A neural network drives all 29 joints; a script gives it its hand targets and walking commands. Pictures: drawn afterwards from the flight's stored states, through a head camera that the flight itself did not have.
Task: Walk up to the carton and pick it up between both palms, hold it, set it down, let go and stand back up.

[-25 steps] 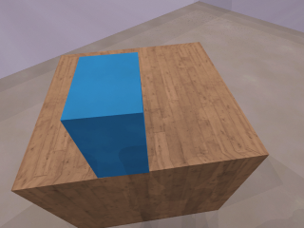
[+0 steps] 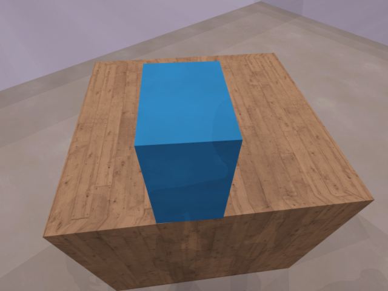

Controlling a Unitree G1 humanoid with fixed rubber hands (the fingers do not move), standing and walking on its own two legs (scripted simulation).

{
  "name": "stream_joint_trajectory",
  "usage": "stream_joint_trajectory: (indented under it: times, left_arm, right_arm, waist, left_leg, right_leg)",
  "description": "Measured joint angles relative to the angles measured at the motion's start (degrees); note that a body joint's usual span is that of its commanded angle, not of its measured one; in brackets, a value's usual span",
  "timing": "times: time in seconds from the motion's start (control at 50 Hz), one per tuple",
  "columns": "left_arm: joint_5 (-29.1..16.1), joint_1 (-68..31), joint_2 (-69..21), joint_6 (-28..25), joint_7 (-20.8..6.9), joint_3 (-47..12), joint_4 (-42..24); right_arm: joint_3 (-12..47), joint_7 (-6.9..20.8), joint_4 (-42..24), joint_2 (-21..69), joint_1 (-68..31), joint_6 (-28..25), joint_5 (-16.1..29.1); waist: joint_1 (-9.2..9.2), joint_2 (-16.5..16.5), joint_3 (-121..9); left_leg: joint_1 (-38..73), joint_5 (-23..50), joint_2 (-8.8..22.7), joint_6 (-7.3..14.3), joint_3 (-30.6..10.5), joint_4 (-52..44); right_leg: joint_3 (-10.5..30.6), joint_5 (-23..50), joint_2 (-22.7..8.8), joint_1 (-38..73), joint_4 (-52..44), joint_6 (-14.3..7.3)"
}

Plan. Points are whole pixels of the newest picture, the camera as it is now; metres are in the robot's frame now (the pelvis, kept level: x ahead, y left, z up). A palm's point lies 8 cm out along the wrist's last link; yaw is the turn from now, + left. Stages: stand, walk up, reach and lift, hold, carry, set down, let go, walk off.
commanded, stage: walk up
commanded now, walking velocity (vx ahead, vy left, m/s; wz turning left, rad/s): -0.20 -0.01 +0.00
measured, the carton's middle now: (186, 146) +0.40 +0.04 +0.07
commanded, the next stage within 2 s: none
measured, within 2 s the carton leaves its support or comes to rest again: neither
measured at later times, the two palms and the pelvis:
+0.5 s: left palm out of the picture -0.01 +0.23 -0.14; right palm out of the picture -0.05 -0.24 -0.15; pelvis -0.08 +0.00 -0.01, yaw +1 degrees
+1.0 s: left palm out of the picture -0.15 +0.15 -0.14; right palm out of the picture -0.12 -0.23 -0.14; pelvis -0.11 -0.03 +0.01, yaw +1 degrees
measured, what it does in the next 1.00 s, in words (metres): walks backwards: right foot, then left foot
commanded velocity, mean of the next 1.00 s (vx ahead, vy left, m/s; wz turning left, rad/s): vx -0.05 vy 0.00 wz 0.01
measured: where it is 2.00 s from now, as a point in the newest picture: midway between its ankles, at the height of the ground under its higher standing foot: outside the picture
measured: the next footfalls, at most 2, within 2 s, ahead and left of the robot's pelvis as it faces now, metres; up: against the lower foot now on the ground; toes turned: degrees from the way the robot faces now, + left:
right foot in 0.56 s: -0.10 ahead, -0.11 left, +0.00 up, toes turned -2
left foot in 0.82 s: -0.06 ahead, +0.10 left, +0.00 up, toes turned +3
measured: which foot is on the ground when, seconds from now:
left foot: down 0.00-0.56, up 0.58-0.80, down 0.82-1.00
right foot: down 0.00-0.30, up 0.32-0.54, down 0.56-1.00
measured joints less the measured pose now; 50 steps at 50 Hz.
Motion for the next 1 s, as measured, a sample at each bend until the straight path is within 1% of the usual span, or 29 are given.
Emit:
stream_joint_trajectory:
  times: [0.04, 0.12, 0.14, 0.18, 0.2, 0.22, 0.24, 0.26, 0.28, 0.32, 0.34, 0.36, 0.38, 0.4, 0.44, 0.48, 0.52, 0.56, 0.58, 0.62, 0.64, 0.68, 0.74, 0.78, 0.82, 0.84, 0.88, 0.9, 1.0]
  left_arm:
    - [-0.2, -1.1, -0.5, -0.4, 0.5, 0.2, -1.1]
    - [-0.1, -2.6, -1.0, -0.4, 0.6, 0.6, -3.5]
    - [0.2, -2.6, -1.1, -0.2, 0.5, 0.6, -3.6]
    - [0.8, -1.9, -1.3, 0.0, 0.3, 0.6, -3.5]
    - [1.0, -1.6, -1.4, 0.0, 0.3, 0.7, -3.3]
    - [1.1, -1.3, -1.6, 0.0, 0.3, 0.6, -3.1]
    - [1.0, -1.1, -1.7, -0.1, 0.3, 0.7, -3.0]
    - [0.6, -1.2, -1.8, 0.0, 0.4, 0.9, -3.2]
    - [0.3, -1.7, -1.6, -0.1, 0.4, 1.1, -3.6]
    - [-0.3, -3.0, -0.7, 0.0, 0.6, 1.5, -4.8]
    - [-0.5, -3.6, -0.3, 0.4, 0.7, 1.8, -5.5]
    - [-0.4, -4.2, 0.1, 1.0, 0.8, 2.2, -5.9]
    - [-0.2, -4.9, 0.5, 1.8, 0.8, 2.5, -6.2]
    - [0.0, -5.6, 0.8, 2.3, 0.7, 2.8, -6.4]
    - [0.2, -6.9, 1.2, 2.7, 0.4, 3.2, -6.9]
    - [0.4, -7.6, 1.2, 2.4, 0.1, 3.1, -7.4]
    - [0.3, -6.9, 0.7, 1.8, -0.2, 2.7, -7.5]
    - [0.2, -5.4, 0.1, 1.1, -0.2, 2.4, -7.0]
    - [0.3, -4.6, -0.8, 0.8, -0.1, 2.1, -6.2]
    - [0.7, -1.4, -1.7, 0.4, -0.1, 1.2, -5.3]
    - [0.9, 0.1, -2.1, 0.1, 0.0, 0.9, -4.7]
    - [0.9, 2.4, -3.1, -0.7, 0.0, 0.1, -3.4]
    - [0.6, 4.2, -4.6, -2.0, -0.1, -0.7, -1.9]
    - [0.6, 4.6, -5.3, -2.5, 0.1, -1.1, -1.1]
    - [0.5, 4.7, -5.7, -2.8, 0.3, -1.4, -0.4]
    - [0.4, 4.5, -5.6, -2.8, 0.3, -1.4, 0.1]
    - [-0.1, 4.1, -5.2, -3.0, 0.2, -1.3, 0.8]
    - [-0.3, 3.9, -5.3, -3.1, 0.2, -1.3, 1.0]
    - [-0.1, 3.2, -5.1, -3.0, 0.0, -0.9, 1.9]
  right_arm:
    - [-0.2, 0.2, -0.6, -0.5, -0.8, 0.3, 0.4]
    - [-1.0, -0.1, -2.1, -2.2, -1.7, 1.3, 0.8]
    - [-1.1, 0.0, -2.0, -2.5, -1.3, 1.7, 0.6]
    - [-1.4, 0.5, -1.2, -2.9, 0.0, 2.8, 0.2]
    - [-1.4, 0.8, -0.8, -3.0, 0.8, 3.0, 0.1]
    - [-1.5, 1.1, -0.5, -3.0, 1.5, 2.9, 0.0]
    - [-1.4, 1.2, -0.3, -3.0, 2.3, 2.5, 0.0]
    - [-1.5, 1.1, -0.5, -3.1, 3.0, 2.0, 0.1]
    - [-1.6, 0.9, -0.7, -3.1, 3.5, 1.3, 0.3]
    - [-1.6, 0.6, -1.2, -2.8, 4.2, 0.3, 0.6]
    - [-1.7, 0.6, -1.5, -2.7, 4.3, 0.1, 0.5]
    - [-1.7, 0.5, -1.9, -2.6, 4.2, 0.1, 0.2]
    - [-1.7, 0.3, -2.2, -2.6, 4.1, 0.3, -0.1]
    - [-1.7, 0.1, -2.6, -2.5, 4.0, 0.6, -0.4]
    - [-1.8, 0.0, -3.1, -2.6, 3.8, 1.2, -0.7]
    - [-1.9, 0.2, -3.1, -3.0, 3.6, 1.8, -0.8]
    - [-2.0, 0.4, -2.5, -3.3, 3.6, 2.2, -0.6]
    - [-2.4, 0.7, -1.7, -3.4, 3.6, 2.5, -0.1]
    - [-2.6, 0.8, -1.1, -3.8, 3.5, 2.7, 0.2]
    - [-2.5, 1.1, -0.4, -3.5, 4.1, 3.2, 0.6]
    - [-2.5, 1.4, -0.2, -3.3, 4.3, 3.2, 0.7]
    - [-2.4, 2.1, 0.2, -3.0, 4.9, 2.5, 0.5]
    - [-2.1, 2.1, 1.4, -2.6, 6.0, 1.5, 0.4]
    - [-1.6, 1.7, 2.6, -2.2, 6.7, 1.2, 0.6]
    - [-1.2, 1.2, 3.6, -1.6, 7.2, 0.8, 0.8]
    - [-1.1, 1.0, 4.3, -1.0, 7.3, 0.6, 0.8]
    - [-0.6, 0.8, 5.1, 0.2, 7.3, 0.2, 0.8]
    - [-0.6, 0.7, 5.5, 0.5, 7.3, 0.0, 0.7]
    - [-0.3, 0.5, 6.3, 1.0, 7.5, -0.5, 0.5]
  waist:
    - [0.02, 0.9, 1.0]
    - [-0.55, 4.0, 2.2]
    - [-0.75, 4.6, 1.8]
    - [-0.66, 4.5, 0.1]
    - [-0.62, 4.5, -0.5]
    - [-0.77, 4.4, -0.9]
    - [-1.04, 4.4, -1.2]
    - [-1.26, 4.4, -1.0]
    - [-1.5, 4.2, -0.5]
    - [-1.42, 2.7, 0.9]
    - [-1.42, 2.2, 1.5]
    - [-1.64, 2.1, 2.0]
    - [-1.93, 2.0, 2.3]
    - [-2.23, 2.0, 2.4]
    - [-2.81, 2.2, 2.5]
    - [-3.06, 2.7, 1.7]
    - [-2.77, 3.1, 0.0]
    - [-2.25, 3.7, -1.6]
    - [-2.21, 5.2, -1.8]
    - [-1.6, 5.2, -3.5]
    - [-1.53, 4.9, -4.0]
    - [-1.95, 4.9, -4.3]
    - [-2.15, 5.7, -4.1]
    - [-1.89, 6.1, -3.8]
    - [-1.6, 6.4, -3.6]
    - [-1.59, 5.9, -3.3]
    - [-0.94, 3.8, -2.5]
    - [-0.75, 3.4, -2.3]
    - [-0.73, 2.8, -1.7]
  left_leg:
    - [-1.2, -0.1, 0.0, 0.1, 0.2, 1.4]
    - [-4.4, -0.5, 1.5, -0.1, -0.4, 5.0]
    - [-4.8, -1.4, 1.7, -0.2, -0.7, 5.3]
    - [-5.3, -6.5, 1.2, -0.5, -1.3, 6.6]
    - [-5.3, -7.6, 0.9, -0.5, -1.6, 7.6]
    - [-4.9, -7.3, 0.8, -0.4, -1.8, 8.0]
    - [-4.2, -5.2, 0.9, -0.4, -1.9, 7.5]
    - [-3.4, 0.0, 1.2, -0.5, -1.6, 6.5]
    - [-3.1, 1.6, 1.3, -0.3, -1.4, 5.8]
    - [-3.5, -1.5, 0.6, 0.5, -0.8, 6.3]
    - [-3.9, -2.7, 0.6, 0.8, -0.5, 6.7]
    - [-4.6, -3.1, 0.9, 1.0, -0.4, 7.2]
    - [-5.1, -2.7, 1.2, 1.0, -0.3, 7.3]
    - [-5.6, -1.9, 1.4, 0.8, -0.2, 7.1]
    - [-6.7, -0.2, 1.5, 0.7, -0.7, 6.1]
    - [-7.5, 1.8, 1.3, 0.7, -1.2, 4.3]
    - [-7.7, 3.6, 0.9, 0.5, -1.2, 2.3]
    - [-8.0, 4.9, 0.6, -0.1, -1.1, 1.1]
    - [-7.9, 4.1, 1.1, -0.3, -2.0, 1.3]
    - [-7.9, -4.2, 0.1, -0.2, -3.1, 3.1]
    - [-8.0, -5.7, -0.5, 0.0, -3.8, 5.0]
    - [-7.4, -5.5, -1.1, 0.4, -4.9, 8.6]
    - [-4.9, -5.9, -0.5, 0.3, -5.3, 10.2]
    - [-1.9, -6.1, 0.3, -0.1, -5.2, 7.1]
    - [2.2, -2.8, 1.1, -0.7, -5.1, 0.7]
    - [3.4, -2.4, 1.1, -1.6, -5.3, -1.5]
    - [4.7, -2.0, 0.5, -2.2, -4.8, -3.0]
    - [5.1, -1.8, 0.4, -2.2, -4.7, -3.3]
    - [5.8, -1.5, 0.6, -2.0, -4.2, -4.5]
  right_leg:
    - [-0.5, 7.2, 0.3, -0.1, -3.3, 0.7]
    - [-1.1, 6.4, 1.6, -2.7, -0.7, 0.2]
    - [-1.4, 6.3, 1.8, -2.7, -0.9, 0.0]
    - [-1.4, 7.1, 1.7, -2.3, -2.5, -0.4]
    - [-1.3, 7.6, 1.7, -1.8, -3.6, -0.4]
    - [-1.3, 8.2, 1.8, -1.2, -4.7, -0.3]
    - [-1.4, 8.7, 1.9, -1.0, -5.5, 0.0]
    - [-1.5, 8.8, 2.0, -1.2, -5.3, 0.2]
    - [-1.7, 8.5, 2.0, -1.9, -4.2, 0.5]
    - [-1.6, 7.3, 1.0, -4.3, -0.1, 0.6]
    - [-1.5, 5.0, 1.0, -6.2, 4.3, 0.7]
    - [-1.0, 0.2, 1.6, -8.4, 10.5, 0.8]
    - [-0.3, -3.5, 2.3, -10.5, 17.1, 0.7]
    - [0.2, -5.3, 2.9, -12.1, 22.5, 0.7]
    - [0.4, -5.4, 3.2, -13.2, 26.9, 0.7]
    - [-0.1, -4.8, 2.8, -11.1, 22.1, 0.6]
    - [-0.8, -3.7, 2.4, -6.2, 11.0, -0.1]
    - [-1.4, 2.3, 2.7, -0.3, -2.1, -1.1]
    - [-2.0, 4.9, 3.5, 0.8, -4.4, -1.7]
    - [-1.6, 6.6, 3.4, 1.5, -6.7, -2.4]
    - [-1.2, 7.3, 3.2, 2.1, -8.2, -2.6]
    - [-1.2, 9.0, 3.2, 3.5, -11.4, -2.7]
    - [-1.7, 10.2, 4.1, 4.3, -13.3, -3.0]
    - [-2.3, 10.1, 4.9, 4.2, -12.9, -3.3]
    - [-3.0, 9.6, 5.8, 3.8, -11.9, -3.5]
    - [-3.2, 9.2, 5.8, 3.7, -11.4, -3.5]
    - [-2.8, 10.9, 5.1, 4.3, -11.9, -3.3]
    - [-2.7, 10.8, 5.1, 4.8, -12.5, -3.3]
    - [-2.1, 10.6, 5.3, 5.3, -13.5, -3.4]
